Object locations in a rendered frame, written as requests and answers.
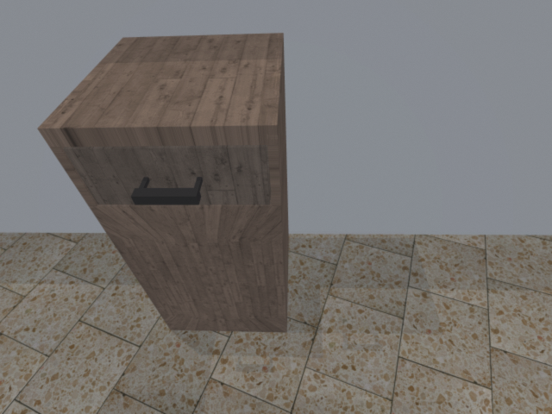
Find handle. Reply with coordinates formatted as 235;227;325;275
131;177;203;205

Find cabinet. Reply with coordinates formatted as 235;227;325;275
38;33;289;333

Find drawer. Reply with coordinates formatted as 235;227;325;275
63;145;271;204

